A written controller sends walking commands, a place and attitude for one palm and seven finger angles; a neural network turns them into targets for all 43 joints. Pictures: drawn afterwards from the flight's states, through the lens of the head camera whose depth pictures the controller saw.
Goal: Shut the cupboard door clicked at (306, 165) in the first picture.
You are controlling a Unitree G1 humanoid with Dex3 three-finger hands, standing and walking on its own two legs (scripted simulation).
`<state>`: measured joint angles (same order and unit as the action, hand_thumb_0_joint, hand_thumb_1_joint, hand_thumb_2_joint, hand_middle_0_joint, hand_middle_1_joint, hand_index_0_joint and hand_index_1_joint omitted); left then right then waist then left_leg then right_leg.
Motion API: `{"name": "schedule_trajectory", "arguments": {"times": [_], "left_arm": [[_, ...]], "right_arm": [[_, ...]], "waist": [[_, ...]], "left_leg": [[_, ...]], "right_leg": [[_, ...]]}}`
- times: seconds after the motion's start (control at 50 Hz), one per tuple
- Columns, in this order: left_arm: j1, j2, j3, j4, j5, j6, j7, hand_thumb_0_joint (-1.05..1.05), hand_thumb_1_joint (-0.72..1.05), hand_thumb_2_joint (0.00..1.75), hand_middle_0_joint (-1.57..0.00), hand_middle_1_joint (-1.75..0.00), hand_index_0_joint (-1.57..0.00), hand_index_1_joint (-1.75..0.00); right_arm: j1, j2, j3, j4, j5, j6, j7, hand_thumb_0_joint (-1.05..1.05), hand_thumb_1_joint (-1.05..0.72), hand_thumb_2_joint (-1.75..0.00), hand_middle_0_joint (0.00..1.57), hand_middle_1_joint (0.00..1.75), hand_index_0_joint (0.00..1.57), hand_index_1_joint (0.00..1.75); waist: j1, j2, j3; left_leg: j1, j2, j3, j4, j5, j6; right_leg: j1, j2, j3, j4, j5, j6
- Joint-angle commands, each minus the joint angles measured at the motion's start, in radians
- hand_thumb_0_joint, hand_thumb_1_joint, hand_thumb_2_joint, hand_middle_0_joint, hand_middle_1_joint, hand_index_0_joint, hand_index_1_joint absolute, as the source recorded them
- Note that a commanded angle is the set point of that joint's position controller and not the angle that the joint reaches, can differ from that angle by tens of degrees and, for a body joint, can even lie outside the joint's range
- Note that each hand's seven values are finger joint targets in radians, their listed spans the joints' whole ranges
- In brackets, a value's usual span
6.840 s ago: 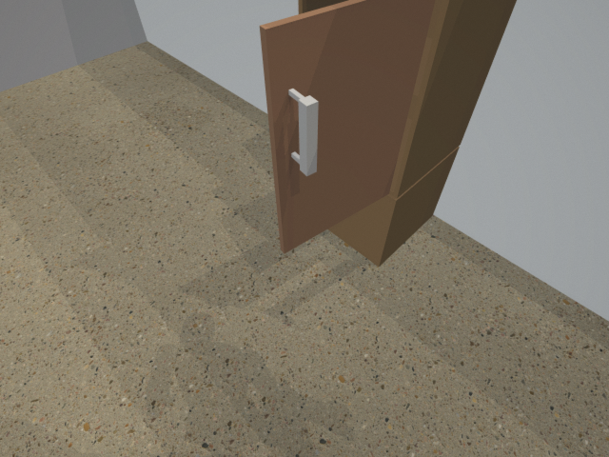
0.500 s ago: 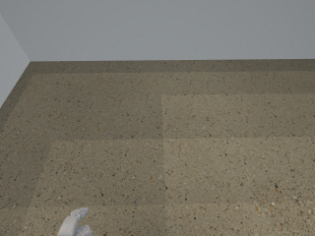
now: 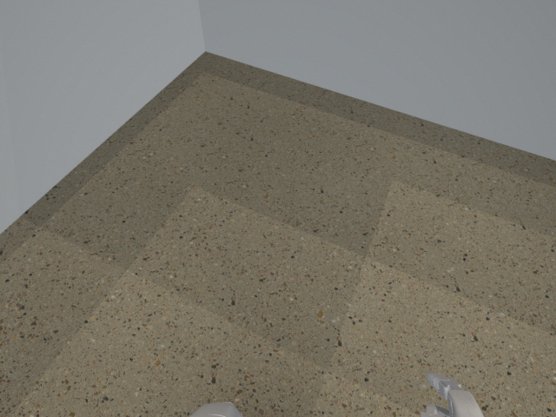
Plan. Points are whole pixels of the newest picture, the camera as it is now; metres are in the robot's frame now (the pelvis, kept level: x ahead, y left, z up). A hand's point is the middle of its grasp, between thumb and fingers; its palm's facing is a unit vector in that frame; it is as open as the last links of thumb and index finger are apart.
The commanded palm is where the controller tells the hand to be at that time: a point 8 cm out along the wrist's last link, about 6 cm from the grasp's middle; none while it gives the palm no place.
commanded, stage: walk to a spot facing it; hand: left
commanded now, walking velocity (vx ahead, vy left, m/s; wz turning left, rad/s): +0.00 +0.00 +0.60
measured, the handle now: out of the picture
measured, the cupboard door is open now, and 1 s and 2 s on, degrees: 81 81 81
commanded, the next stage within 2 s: none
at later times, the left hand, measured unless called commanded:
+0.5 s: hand out of the picture +0.09 +0.17 -0.13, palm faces +0.23 -0.93 -0.29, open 7.4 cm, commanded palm none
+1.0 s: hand out of the picture -0.04 +0.18 -0.15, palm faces +0.58 -0.77 -0.27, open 7.4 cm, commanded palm none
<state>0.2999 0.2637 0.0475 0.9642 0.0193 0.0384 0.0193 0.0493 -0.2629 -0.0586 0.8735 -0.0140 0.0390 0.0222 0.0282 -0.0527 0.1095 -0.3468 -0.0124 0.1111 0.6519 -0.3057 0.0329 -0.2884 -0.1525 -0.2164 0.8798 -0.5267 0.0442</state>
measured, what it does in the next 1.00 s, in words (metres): steps on the spot, turning left: right foot, then left foot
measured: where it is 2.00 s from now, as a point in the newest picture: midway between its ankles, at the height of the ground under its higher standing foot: outside the picture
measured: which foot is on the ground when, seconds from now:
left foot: down 0.00-0.42, up 0.44-0.80, down 0.82-1.00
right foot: up 0.00-0.40, down 0.42-0.82, up 0.84-1.00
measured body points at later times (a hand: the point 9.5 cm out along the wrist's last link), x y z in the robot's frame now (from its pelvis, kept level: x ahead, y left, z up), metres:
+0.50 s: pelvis +0.02 -0.05 +0.01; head +0.09 -0.06 +0.46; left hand +0.08 +0.21 -0.11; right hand +0.13 -0.30 -0.15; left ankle -0.01 +0.07 -0.67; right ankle +0.03 -0.16 -0.72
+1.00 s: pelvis +0.03 -0.04 +0.01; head +0.06 +0.00 +0.46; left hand -0.07 +0.22 -0.13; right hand +0.28 -0.19 -0.11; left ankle +0.00 +0.06 -0.72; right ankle +0.10 -0.18 -0.64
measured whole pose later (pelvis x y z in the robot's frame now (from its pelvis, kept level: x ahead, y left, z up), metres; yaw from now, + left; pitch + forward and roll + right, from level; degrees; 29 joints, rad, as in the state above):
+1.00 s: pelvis +0.03 -0.04 +0.01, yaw +35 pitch +0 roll +0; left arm 0.18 0.28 0.07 0.91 0.03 0.07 0.01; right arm 0.11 -0.24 -0.05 0.89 -0.02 0.04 0.00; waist 0.02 -0.04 0.10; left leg -0.31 -0.02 0.02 0.56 -0.25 0.03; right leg -0.49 -0.10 -0.03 1.12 -0.44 0.08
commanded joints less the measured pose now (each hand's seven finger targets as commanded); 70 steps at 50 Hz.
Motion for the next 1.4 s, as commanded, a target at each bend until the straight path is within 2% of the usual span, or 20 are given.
{"name": "schedule_trajectory", "arguments": {"times": [0.0,0.08,0.34,0.36,0.4,0.42,0.5,0.7,0.76,0.78,0.8,0.82,0.96,1.08,1.16,1.18,1.2,1.22,1.28,1.38], "left_arm": [[-0.155,0.084,0.032,-0.162,0.001,-0.013,0.005,0.0,0.9,0.9,-0.2,-0.3,-0.2,-0.3],[-0.081,0.085,0.04,-0.108,0.007,0.001,-0.011,0.0,0.9,0.9,-0.2,-0.3,-0.2,-0.3],[-0.102,0.061,0.032,-0.158,-0.01,-0.027,0.0,0.0,0.9,0.9,-0.2,-0.3,-0.2,-0.3],[-0.054,0.08,0.04,-0.146,-0.012,-0.037,0.006,0.0,0.9,0.9,-0.2,-0.3,-0.2,-0.3],[-0.017,0.224,0.065,-0.145,0.011,-0.048,0.019,0.0,0.9,0.9,-0.2,-0.3,-0.2,-0.3],[-0.046,0.193,0.052,-0.148,0.005,-0.048,0.023,0.0,0.9,0.9,-0.2,-0.3,-0.2,-0.3],[-0.13,0.08,0.023,-0.164,-0.006,-0.053,0.021,0.0,0.9,0.9,-0.2,-0.3,-0.2,-0.3],[-0.012,0.151,0.05,-0.113,0.008,-0.049,0.014,0.0,0.9,0.9,-0.2,-0.3,-0.2,-0.3],[-0.059,0.16,0.054,-0.12,-0.004,-0.047,0.007,0.0,0.9,0.9,-0.2,-0.3,-0.2,-0.3],[-0.069,0.122,0.048,-0.144,-0.011,-0.042,0.0,0.0,0.9,0.9,-0.2,-0.3,-0.2,-0.3],[-0.117,0.051,0.023,-0.188,-0.017,-0.038,-0.003,0.0,0.9,0.9,-0.2,-0.3,-0.2,-0.3],[-0.162,0.087,0.026,-0.203,-0.007,-0.02,0.005,0.0,0.9,0.9,-0.2,-0.3,-0.2,-0.3],[-0.107,0.074,0.038,-0.136,0.003,0.004,-0.013,0.0,0.9,0.9,-0.2,-0.3,-0.2,-0.3],[-0.14,0.059,0.033,-0.164,0.0,-0.005,-0.009,0.0,0.9,0.9,-0.2,-0.3,-0.2,-0.3],[-0.032,0.073,0.041,-0.148,-0.007,-0.03,-0.002,0.0,0.9,0.9,-0.2,-0.3,-0.2,-0.3],[0.001,0.129,0.056,-0.142,0.002,-0.041,0.006,0.0,0.9,0.9,-0.2,-0.3,-0.2,-0.3],[0.011,0.219,0.072,-0.146,0.017,-0.048,0.014,0.0,0.9,0.9,-0.2,-0.3,-0.2,-0.3],[-0.005,0.214,0.061,-0.153,0.009,-0.047,0.018,0.0,0.9,0.9,-0.2,-0.3,-0.2,-0.3],[-0.136,0.106,0.032,-0.175,0.0,-0.047,0.017,0.0,0.9,0.9,-0.2,-0.3,-0.2,-0.3],[-0.047,0.107,0.036,-0.147,0.004,-0.055,0.02,0.0,0.9,0.9,-0.2,-0.3,-0.2,-0.3]], "right_arm": [[0.189,-0.23,-0.059,-0.016,-0.002,-0.014,-0.03,0.0,-0.9,-0.9,0.2,0.3,0.2,0.3],[0.081,-0.172,-0.036,-0.039,-0.003,-0.023,-0.038,0.0,-0.9,-0.9,0.2,0.3,0.2,0.3],[0.113,-0.167,-0.065,-0.034,-0.005,-0.011,-0.03,0.0,-0.9,-0.9,0.2,0.3,0.2,0.3],[0.101,-0.142,-0.063,-0.04,0.002,-0.01,-0.029,0.0,-0.9,-0.9,0.2,0.3,0.2,0.3],[0.099,-0.054,-0.052,-0.074,0.01,-0.012,-0.02,0.0,-0.9,-0.9,0.2,0.3,0.2,0.3],[0.103,-0.095,-0.056,-0.062,-0.001,-0.006,-0.016,0.0,-0.9,-0.9,0.2,0.3,0.2,0.3],[0.117,-0.053,-0.043,-0.013,-0.002,0.016,-0.001,0.0,-0.9,-0.9,0.2,0.3,0.2,0.3],[0.009,-0.025,-0.015,-0.038,0.005,0.008,0.01,0.0,-0.9,-0.9,0.2,0.3,0.2,0.3],[0.143,-0.076,-0.029,-0.015,-0.002,-0.003,0.004,0.0,-0.9,-0.9,0.2,0.3,0.2,0.3],[0.221,-0.162,-0.053,0.001,-0.01,-0.011,-0.001,0.0,-0.9,-0.9,0.2,0.3,0.2,0.3],[0.29,-0.264,-0.076,0.008,-0.008,-0.015,-0.011,0.0,-0.9,-0.9,0.2,0.3,0.2,0.3],[0.308,-0.267,-0.073,0.027,0.0,-0.007,-0.017,0.0,-0.9,-0.9,0.2,0.3,0.2,0.3],[0.075,-0.176,-0.045,-0.04,-0.008,-0.017,-0.032,0.0,-0.9,-0.9,0.2,0.3,0.2,0.3],[0.089,-0.185,-0.06,-0.039,-0.013,-0.006,-0.023,0.0,-0.9,-0.9,0.2,0.3,0.2,0.3],[0.053,-0.164,-0.065,-0.056,-0.002,-0.002,-0.023,0.0,-0.9,-0.9,0.2,0.3,0.2,0.3],[0.061,-0.113,-0.06,-0.065,0.007,-0.003,-0.019,0.0,-0.9,-0.9,0.2,0.3,0.2,0.3],[0.059,-0.048,-0.05,-0.089,0.01,-0.006,-0.015,0.0,-0.9,-0.9,0.2,0.3,0.2,0.3],[0.045,-0.096,-0.056,-0.087,0.0,-0.003,-0.011,0.0,-0.9,-0.9,0.2,0.3,0.2,0.3],[0.088,-0.077,-0.056,-0.03,-0.005,0.019,0.0,0.0,-0.9,-0.9,0.2,0.3,0.2,0.3],[0.037,-0.028,-0.031,-0.031,0.003,0.021,0.009,0.0,-0.9,-0.9,0.2,0.3,0.2,0.3]], "waist": [[-0.111,0.202,-0.206],[-0.033,0.148,-0.125],[-0.021,0.213,-0.197],[0.008,0.155,-0.22],[0.033,-0.265,-0.202],[0.013,-0.169,-0.178],[-0.042,-0.167,-0.126],[0.012,-0.167,-0.136],[-0.078,-0.089,-0.203],[-0.123,0.102,-0.268],[-0.156,0.373,-0.289],[-0.15,0.223,-0.294],[-0.034,0.179,-0.119],[-0.048,0.212,-0.113],[0.005,0.201,-0.173],[0.023,0.045,-0.192],[0.037,-0.261,-0.172],[0.03,-0.214,-0.16],[-0.048,-0.176,-0.107],[-0.008,-0.12,-0.145]], "left_leg": [[0.29,0.376,-0.456,-0.286,0.501,0.192],[0.151,0.246,-0.333,-0.335,0.312,0.11],[0.074,0.17,-0.458,-0.196,0.408,0.096],[-0.006,0.13,-0.441,-0.142,0.327,0.055],[-0.295,-0.076,-0.144,0.287,-0.316,-0.082],[-0.263,-0.009,-0.186,0.468,-0.307,-0.071],[-0.284,0.042,-0.114,0.538,-0.133,-0.113],[-0.092,0.017,0.019,0.085,-0.11,-0.084],[0.177,0.003,0.017,-0.159,0.11,-0.049],[0.384,0.166,-0.182,-0.198,0.365,0.027],[0.471,0.435,-0.556,-0.239,0.828,0.198],[0.429,0.469,-0.52,-0.231,0.79,0.248],[0.095,0.232,-0.334,-0.344,0.168,0.113],[0.055,0.21,-0.417,-0.329,0.094,0.118],[-0.034,0.143,-0.417,-0.189,0.199,0.066],[-0.159,0.067,-0.358,-0.064,0.076,0.012],[-0.304,-0.08,-0.145,0.202,-0.234,-0.075],[-0.27,-0.023,-0.176,0.427,-0.311,-0.067],[-0.262,0.033,-0.154,0.595,-0.135,-0.091],[-0.223,0.041,-0.067,0.358,-0.124,-0.115]], "right_leg": [[-0.336,0.012,0.212,0.356,-0.017,0.037],[-0.276,0.042,0.228,0.313,0.159,0.047],[0.061,0.158,0.194,-0.314,0.214,0.027],[0.205,0.124,0.215,-0.474,0.316,0.02],[0.313,-0.34,0.62,-0.612,0.496,-0.16],[0.203,-0.342,0.544,-0.579,0.564,-0.207],[0.237,-0.157,0.233,-0.497,0.886,-0.146],[0.287,-0.202,0.124,-0.396,0.994,-0.14],[0.159,-0.178,0.053,-0.179,0.905,-0.072],[-0.053,-0.101,0.011,0.022,0.583,-0.012],[-0.304,0.042,0.052,0.269,-0.142,0.05],[-0.316,0.027,0.195,0.34,-0.154,0.03],[-0.21,0.052,0.21,0.197,0.119,0.039],[-0.106,0.111,0.183,-0.062,0.106,0.032],[0.154,0.135,0.173,-0.4,0.265,0.019],[0.291,0.005,0.303,-0.547,0.244,-0.014],[0.317,-0.279,0.587,-0.632,0.301,-0.126],[0.18,-0.358,0.587,-0.627,0.394,-0.197],[0.135,-0.184,0.311,-0.556,0.571,-0.157],[0.28,-0.179,0.168,-0.499,0.803,-0.146]]}}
